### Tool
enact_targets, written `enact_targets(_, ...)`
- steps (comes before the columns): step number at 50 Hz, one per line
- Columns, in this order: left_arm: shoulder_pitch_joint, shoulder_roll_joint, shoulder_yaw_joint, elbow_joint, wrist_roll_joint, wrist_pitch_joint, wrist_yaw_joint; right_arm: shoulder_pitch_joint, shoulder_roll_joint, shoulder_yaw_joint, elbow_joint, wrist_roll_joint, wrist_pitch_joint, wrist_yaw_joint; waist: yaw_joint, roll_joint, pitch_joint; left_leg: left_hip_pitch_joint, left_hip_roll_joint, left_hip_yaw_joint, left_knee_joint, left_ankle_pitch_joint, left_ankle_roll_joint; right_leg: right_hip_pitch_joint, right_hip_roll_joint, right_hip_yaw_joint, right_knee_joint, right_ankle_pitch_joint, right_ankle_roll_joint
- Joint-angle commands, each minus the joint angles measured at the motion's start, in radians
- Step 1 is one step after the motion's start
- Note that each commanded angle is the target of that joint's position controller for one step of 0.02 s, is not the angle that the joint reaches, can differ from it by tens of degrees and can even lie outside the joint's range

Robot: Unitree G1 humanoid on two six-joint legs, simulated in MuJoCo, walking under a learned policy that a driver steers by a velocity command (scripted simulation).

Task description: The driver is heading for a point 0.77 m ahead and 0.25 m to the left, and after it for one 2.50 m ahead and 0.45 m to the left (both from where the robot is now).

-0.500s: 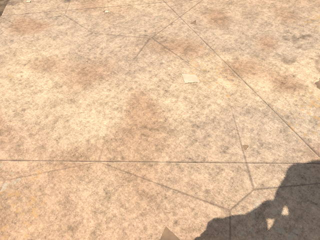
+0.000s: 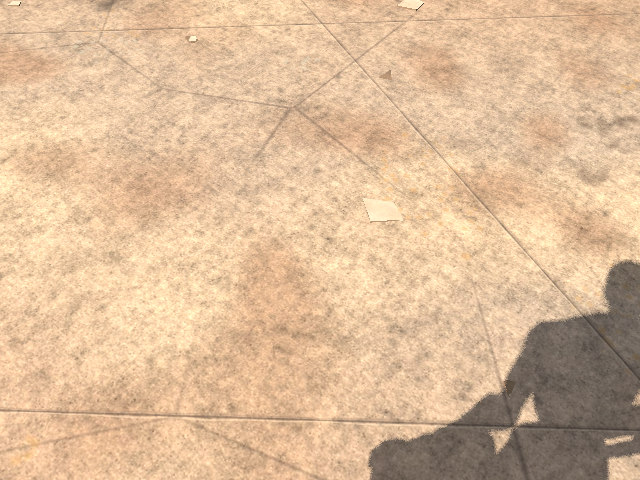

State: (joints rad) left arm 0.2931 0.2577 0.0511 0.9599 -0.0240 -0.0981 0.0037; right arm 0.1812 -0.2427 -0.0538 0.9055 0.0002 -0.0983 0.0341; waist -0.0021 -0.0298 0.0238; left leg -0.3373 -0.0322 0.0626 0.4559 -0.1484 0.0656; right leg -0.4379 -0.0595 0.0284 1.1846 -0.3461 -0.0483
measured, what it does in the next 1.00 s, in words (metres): walks ahead, turning left: right foot, then left foot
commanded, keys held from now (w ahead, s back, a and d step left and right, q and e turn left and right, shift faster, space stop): w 0.18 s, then w+q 0.28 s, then q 0.54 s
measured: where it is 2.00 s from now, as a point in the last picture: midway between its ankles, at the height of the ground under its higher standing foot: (297, 479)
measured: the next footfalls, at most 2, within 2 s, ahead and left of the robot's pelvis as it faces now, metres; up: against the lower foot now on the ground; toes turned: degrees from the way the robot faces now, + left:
right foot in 0.42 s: +0.41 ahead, -0.15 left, +0.00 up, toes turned +4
left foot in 0.88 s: +0.48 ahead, +0.12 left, +0.00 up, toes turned +22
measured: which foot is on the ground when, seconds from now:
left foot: down 0.00-0.42, up 0.44-0.86, down 0.88-1.00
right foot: up 0.00-0.40, down 0.42-0.88, up 0.90-1.00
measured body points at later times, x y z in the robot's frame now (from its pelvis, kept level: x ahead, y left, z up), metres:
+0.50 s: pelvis +0.27 -0.05 -0.01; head +0.31 -0.06 +0.44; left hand +0.43 +0.21 -0.11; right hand +0.29 -0.32 -0.15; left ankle +0.11 +0.07 -0.66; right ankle +0.36 -0.15 -0.74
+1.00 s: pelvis +0.40 +0.00 -0.01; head +0.44 +0.05 +0.44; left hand +0.43 +0.32 -0.13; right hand +0.65 -0.20 -0.10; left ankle +0.44 +0.11 -0.74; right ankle +0.40 -0.16 -0.65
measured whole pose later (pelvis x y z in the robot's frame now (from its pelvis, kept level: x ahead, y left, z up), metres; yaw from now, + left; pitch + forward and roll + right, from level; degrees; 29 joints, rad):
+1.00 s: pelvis +0.40 +0.00 -0.01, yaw +24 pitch +3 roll -2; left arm 0.06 0.30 0.07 0.85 0.00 -0.02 0.03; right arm 0.14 -0.28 -0.09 0.71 0.00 0.00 0.01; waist -0.01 -0.02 0.06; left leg -0.44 -0.04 -0.01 0.54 -0.15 0.08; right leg -0.48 -0.02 -0.01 1.16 -0.53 0.05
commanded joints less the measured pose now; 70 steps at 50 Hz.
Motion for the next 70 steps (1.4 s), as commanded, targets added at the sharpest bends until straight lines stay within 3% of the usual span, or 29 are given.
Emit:
enact_targets(1,0.048,0.051,0.023,-0.048,0.007,0.010,0.011,0.020,-0.081,-0.013,-0.025,-0.008,-0.017,0.003,0.022,0.117,-0.057,0.135,0.250,-0.278,-0.298,0.083,0.164,-0.141,-0.094,0.036,-0.028,0.094,-0.002)
enact_targets(9,-0.204,0.035,0.024,-0.131,0.017,0.013,0.003,0.152,-0.135,-0.020,0.031,0.003,-0.006,-0.037,-0.030,0.087,0.017,0.205,0.219,-0.145,-0.347,0.192,0.138,-0.262,-0.075,0.002,-0.441,0.437,0.038)
enact_targets(15,-0.386,0.038,0.013,-0.197,0.006,-0.010,-0.026,0.257,-0.149,-0.027,0.073,0.020,0.018,-0.046,-0.080,0.085,0.068,0.324,0.257,-0.202,-0.271,0.156,0.140,-0.244,-0.020,-0.003,-0.652,0.398,0.043)
enact_targets(18,-0.334,0.081,0.025,-0.195,0.004,-0.026,-0.035,0.235,-0.168,-0.039,0.070,0.024,0.029,-0.053,-0.029,0.118,0.036,0.344,0.281,-0.247,-0.187,0.226,0.115,-0.103,0.007,-0.002,-0.708,0.313,0.022)
enact_targets(20,-0.099,0.153,0.062,-0.130,0.010,-0.034,-0.024,0.195,-0.144,-0.032,0.051,0.018,0.033,-0.051,0.088,0.109,-0.111,0.265,0.198,-0.201,0.067,0.405,0.070,0.251,0.025,-0.022,-0.723,0.301,-0.026)
enact_targets(21,0.088,0.232,0.081,-0.105,0.028,-0.035,-0.013,0.184,-0.095,-0.014,0.015,0.001,0.032,-0.049,0.151,0.000,-0.282,0.065,0.114,-0.141,0.385,0.168,0.030,0.566,-0.165,0.169,-0.690,0.297,-0.090)
enact_targets(22,0.135,0.294,0.093,-0.087,0.034,-0.025,-0.017,0.318,0.034,0.020,-0.001,0.019,0.012,-0.044,0.083,-0.301,-0.414,-0.309,-0.033,-0.101,0.711,-0.406,-0.027,0.874,-0.394,0.608,-0.799,0.161,-0.239)
enact_targets(23,0.115,0.181,0.065,-0.100,0.030,-0.024,-0.015,0.284,-0.084,-0.007,0.016,0.043,0.000,-0.044,0.107,-0.210,-0.387,-0.400,0.027,-0.213,0.845,-0.431,-0.022,0.825,-0.369,0.661,-0.859,0.038,-0.223)
enact_targets(24,0.022,0.127,0.047,-0.123,0.029,-0.024,-0.009,0.190,-0.142,-0.025,-0.012,0.052,-0.001,-0.047,0.099,-0.144,-0.231,-0.442,0.062,-0.194,0.867,-0.355,-0.019,0.679,-0.343,0.479,-0.864,0.174,-0.175)
enact_targets(25,-0.058,0.105,0.037,-0.135,0.034,-0.022,-0.009,0.155,-0.132,-0.029,-0.016,0.044,0.006,-0.054,0.061,-0.063,-0.160,-0.388,0.104,-0.171,0.845,-0.284,-0.030,0.527,-0.307,0.335,-0.871,0.386,-0.152)
enact_targets(27,-0.135,0.066,0.026,-0.131,0.047,-0.020,-0.013,0.168,-0.099,-0.042,-0.017,0.028,0.036,-0.060,-0.006,-0.065,-0.085,-0.272,0.144,-0.161,0.766,-0.238,-0.044,0.326,-0.242,0.130,-0.897,0.642,-0.127)
enact_targets(29,-0.148,0.079,0.032,-0.119,0.050,-0.021,-0.007,0.181,-0.054,-0.042,-0.032,0.030,0.068,-0.059,-0.033,-0.076,-0.063,-0.232,0.140,-0.129,0.718,-0.208,-0.055,0.248,-0.228,0.033,-0.930,0.737,-0.144)
enact_targets(33,-0.176,0.140,0.051,-0.113,0.042,-0.004,0.024,0.092,-0.047,-0.039,-0.102,0.015,0.090,-0.046,-0.036,-0.066,-0.058,-0.226,0.139,-0.093,0.480,-0.023,-0.071,0.234,-0.221,-0.103,-0.960,0.757,-0.151)
enact_targets(39,-0.172,0.180,0.061,-0.106,0.009,0.037,0.041,-0.043,-0.086,-0.050,-0.185,0.008,0.105,-0.003,0.002,-0.066,-0.070,-0.152,0.109,-0.039,0.245,0.045,-0.045,0.328,-0.242,-0.174,-0.887,0.649,-0.116)
enact_targets(42,-0.193,0.195,0.068,-0.112,-0.011,0.058,0.044,-0.016,-0.110,-0.064,-0.204,0.008,0.108,0.008,-0.029,-0.062,-0.075,-0.086,0.067,0.004,0.122,-0.008,0.001,0.367,-0.247,-0.183,-0.738,0.661,-0.070)
enact_targets(43,-0.175,0.177,0.065,-0.107,-0.010,0.064,0.043,0.050,-0.138,-0.080,-0.188,0.004,0.104,0.002,-0.055,-0.022,-0.109,0.030,0.026,0.016,0.041,0.072,0.031,0.343,-0.201,-0.211,-0.602,0.662,-0.032)
enact_targets(44,-0.115,0.153,0.058,-0.107,0.016,0.065,0.037,0.121,-0.244,-0.115,-0.184,0.001,0.100,-0.019,-0.067,0.145,-0.162,0.219,0.115,-0.147,-0.008,0.500,0.088,0.206,-0.117,-0.249,-0.364,0.457,0.046)
enact_targets(45,-0.109,0.078,0.032,-0.146,0.069,0.061,0.026,0.126,-0.337,-0.125,-0.204,-0.011,0.103,-0.039,-0.009,0.374,-0.197,0.435,0.348,-0.505,0.025,0.928,0.266,-0.140,0.051,-0.229,-0.026,-0.332,0.126)
enact_targets(46,-0.083,0.084,0.027,-0.146,0.053,0.056,0.011,0.129,-0.300,-0.101,-0.232,-0.017,0.091,-0.028,-0.023,0.254,-0.379,0.504,0.425,-0.636,0.007,0.856,0.382,-0.192,0.070,0.008,0.145,-0.422,0.125)
enact_targets(47,-0.148,0.128,0.035,-0.169,0.006,0.056,0.008,0.094,-0.271,-0.099,-0.247,-0.019,0.084,-0.019,-0.044,0.191,-0.343,0.436,0.392,-0.602,-0.065,0.580,0.364,-0.257,0.062,0.037,0.162,-0.322,0.107)
enact_targets(49,-0.212,0.151,0.047,-0.160,0.021,0.070,0.033,-0.030,-0.200,-0.080,-0.262,0.016,0.088,-0.036,-0.010,0.077,-0.187,0.253,0.279,-0.463,-0.109,0.254,0.221,-0.252,0.003,0.050,0.032,-0.151,0.095)
enact_targets(53,-0.189,0.119,0.045,-0.163,0.031,0.086,0.042,-0.045,-0.197,-0.076,-0.285,-0.006,0.101,-0.060,0.022,0.128,-0.169,0.102,0.201,-0.394,-0.135,0.217,0.184,-0.105,0.045,0.029,-0.162,-0.050,0.102)
enact_targets(60,-0.226,0.114,0.038,-0.184,0.022,0.085,0.036,-0.041,-0.209,-0.081,-0.307,0.001,0.114,-0.074,-0.009,0.176,-0.151,0.074,0.178,-0.496,-0.156,-0.066,0.157,-0.027,0.080,0.064,-0.402,0.005,0.109)
enact_targets(65,-0.154,0.125,0.044,-0.176,0.015,0.063,0.012,-0.053,-0.208,-0.078,-0.324,0.012,0.133,-0.076,0.018,0.194,-0.143,0.079,0.146,-0.561,-0.111,-0.034,0.119,0.118,0.100,0.045,-0.658,0.050,0.069)
enact_targets(66,-0.108,0.136,0.051,-0.163,0.017,0.062,0.008,-0.055,-0.202,-0.076,-0.328,0.020,0.138,-0.079,0.042,0.183,-0.141,0.040,0.113,-0.542,-0.082,-0.051,0.087,0.207,0.083,0.036,-0.774,0.128,0.051)
enact_targets(67,-0.067,0.193,0.066,-0.157,0.032,0.065,0.010,-0.037,-0.168,-0.066,-0.335,0.020,0.141,-0.081,0.040,0.094,-0.152,-0.070,0.053,-0.477,0.031,-0.172,0.037,0.328,-0.059,0.136,-0.838,0.147,0.003)
enact_targets(68,-0.093,0.287,0.084,-0.165,0.057,0.076,0.016,-0.022,-0.130,-0.059,-0.364,0.029,0.136,-0.078,-0.013,-0.203,-0.107,-0.290,-0.122,-0.246,0.263,-0.385,-0.018,0.369,-0.271,0.379,-0.898,0.259,-0.127)
enact_targets(69,-0.133,0.244,0.075,-0.196,0.084,0.073,0.016,-0.028,-0.213,-0.083,-0.366,0.009,0.120,-0.069,0.002,-0.245,-0.094,-0.327,-0.086,-0.226,0.504,-0.455,-0.065,0.279,-0.381,0.504,-0.929,0.348,-0.235)
enact_targets(70,-0.204,0.190,0.060,-0.230,0.074,0.070,0.026,0.004,-0.256,-0.100,-0.341,0.009,0.119,-0.061,-0.027,-0.157,-0.090,-0.302,-0.053,-0.241,0.629,-0.385,-0.078,0.259,-0.337,0.404,-0.905,0.377,-0.214)
Velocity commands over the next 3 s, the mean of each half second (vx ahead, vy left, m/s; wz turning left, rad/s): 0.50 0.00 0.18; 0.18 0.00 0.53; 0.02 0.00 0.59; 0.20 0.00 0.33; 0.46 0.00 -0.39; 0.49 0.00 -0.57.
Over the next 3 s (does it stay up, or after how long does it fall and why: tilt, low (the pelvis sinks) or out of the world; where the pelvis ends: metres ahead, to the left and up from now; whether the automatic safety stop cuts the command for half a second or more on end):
stays up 0.87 0.43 0.01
